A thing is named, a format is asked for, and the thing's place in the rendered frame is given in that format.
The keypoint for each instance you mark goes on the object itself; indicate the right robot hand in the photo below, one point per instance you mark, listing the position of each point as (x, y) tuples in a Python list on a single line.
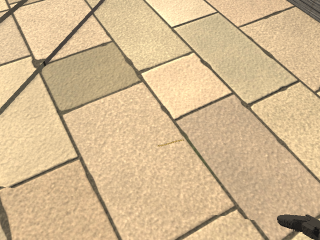
[(307, 224)]

